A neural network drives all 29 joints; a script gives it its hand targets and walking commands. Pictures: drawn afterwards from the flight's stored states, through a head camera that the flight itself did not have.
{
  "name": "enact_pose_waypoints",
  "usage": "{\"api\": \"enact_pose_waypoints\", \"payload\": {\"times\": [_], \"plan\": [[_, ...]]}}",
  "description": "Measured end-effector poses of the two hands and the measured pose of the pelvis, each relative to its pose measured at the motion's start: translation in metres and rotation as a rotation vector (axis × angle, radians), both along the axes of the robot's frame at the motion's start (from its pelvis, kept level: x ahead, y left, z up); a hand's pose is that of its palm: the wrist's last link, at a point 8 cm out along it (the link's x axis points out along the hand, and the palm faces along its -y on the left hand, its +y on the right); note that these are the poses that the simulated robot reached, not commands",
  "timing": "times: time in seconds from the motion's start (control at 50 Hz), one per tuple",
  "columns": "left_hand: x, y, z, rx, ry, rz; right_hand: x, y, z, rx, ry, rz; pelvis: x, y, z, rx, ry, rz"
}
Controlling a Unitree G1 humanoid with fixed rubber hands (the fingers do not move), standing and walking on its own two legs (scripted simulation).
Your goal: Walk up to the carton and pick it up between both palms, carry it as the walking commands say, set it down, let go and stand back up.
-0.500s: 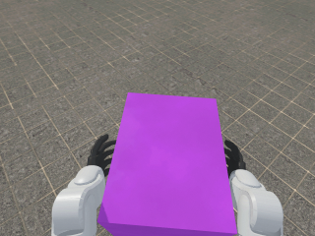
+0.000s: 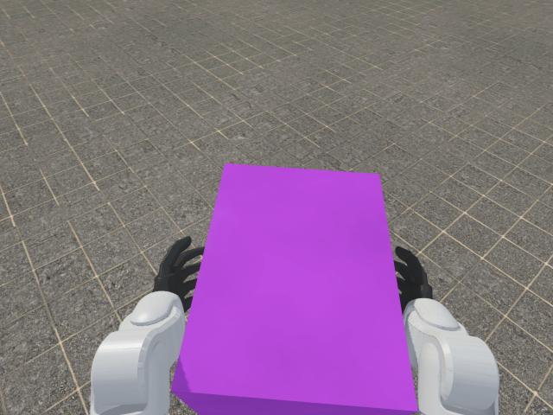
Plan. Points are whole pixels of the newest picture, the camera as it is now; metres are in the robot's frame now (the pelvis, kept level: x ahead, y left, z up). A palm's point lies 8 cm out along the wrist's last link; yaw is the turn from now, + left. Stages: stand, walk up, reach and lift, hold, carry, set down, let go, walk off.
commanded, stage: carry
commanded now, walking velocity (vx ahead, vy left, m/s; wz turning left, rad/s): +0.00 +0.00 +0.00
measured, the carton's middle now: (290, 309) +0.29 -0.01 +0.02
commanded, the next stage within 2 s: none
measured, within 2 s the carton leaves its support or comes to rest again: neither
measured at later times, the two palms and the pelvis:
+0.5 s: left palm (174, 307) +0.26 +0.14 +0.08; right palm (411, 317) +0.25 -0.16 +0.07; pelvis +0.00 +0.00 -0.02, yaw +0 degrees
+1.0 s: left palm (135, 378) +0.18 +0.17 +0.07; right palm (401, 382) +0.18 -0.13 +0.06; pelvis -0.07 +0.03 -0.02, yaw +1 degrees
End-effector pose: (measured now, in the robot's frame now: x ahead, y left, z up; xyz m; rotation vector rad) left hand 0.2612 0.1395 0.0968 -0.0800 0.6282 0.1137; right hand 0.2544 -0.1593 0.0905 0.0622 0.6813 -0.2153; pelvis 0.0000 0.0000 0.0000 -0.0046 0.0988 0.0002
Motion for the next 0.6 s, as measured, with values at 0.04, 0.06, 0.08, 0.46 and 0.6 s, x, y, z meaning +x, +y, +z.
{"api": "enact_pose_waypoints", "payload": {"times": [0.04,0.06,0.08,0.46,0.6], "plan": [[0.004,0.003,-0.001,-0.005,-0.006,0.001,0.004,0.003,0.001,-0.005,-0.006,0.001,0.005,0.002,-0.003,-0.003,0.007,0.001],[0.005,0.004,-0.002,-0.005,-0.010,0.001,0.006,0.004,0.000,-0.005,-0.010,0.002,0.007,0.003,-0.004,-0.003,0.011,0.001],[0.007,0.004,-0.002,-0.003,-0.013,0.000,0.008,0.004,-0.001,-0.003,-0.013,0.001,0.008,0.003,-0.006,-0.003,0.014,0.001],[0.001,-0.001,-0.013,0.014,-0.035,0.001,0.002,-0.002,-0.017,0.012,-0.037,0.001,-0.001,0.000,-0.016,0.006,-0.019,-0.001],[-0.018,-0.002,-0.026,0.023,-0.011,-0.004,-0.018,-0.002,-0.032,0.022,-0.013,-0.003,-0.019,0.000,-0.020,0.004,-0.041,0.000]]}}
